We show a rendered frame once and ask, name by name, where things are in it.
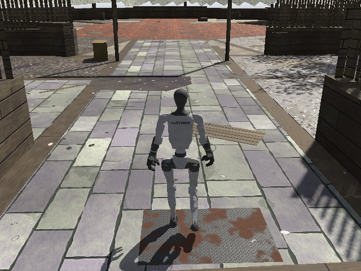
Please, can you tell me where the right robot upper arm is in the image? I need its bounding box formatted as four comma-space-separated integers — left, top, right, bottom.
192, 113, 208, 145

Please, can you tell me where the robot left hand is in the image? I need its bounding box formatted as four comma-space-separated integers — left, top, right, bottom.
147, 158, 160, 171

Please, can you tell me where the right robot forearm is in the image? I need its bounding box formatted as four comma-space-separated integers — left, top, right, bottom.
202, 136, 213, 157

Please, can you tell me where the robot right hand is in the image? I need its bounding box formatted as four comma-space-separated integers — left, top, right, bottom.
201, 155, 214, 167

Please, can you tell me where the left robot forearm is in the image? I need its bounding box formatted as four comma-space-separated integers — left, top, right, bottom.
148, 136, 159, 160

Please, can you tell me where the right robot shin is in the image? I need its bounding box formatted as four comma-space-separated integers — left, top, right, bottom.
190, 186, 198, 224

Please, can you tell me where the robot right thigh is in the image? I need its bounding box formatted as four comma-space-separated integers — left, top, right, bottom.
188, 158, 200, 196

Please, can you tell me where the left robot upper arm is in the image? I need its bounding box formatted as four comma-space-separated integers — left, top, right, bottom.
154, 113, 169, 145

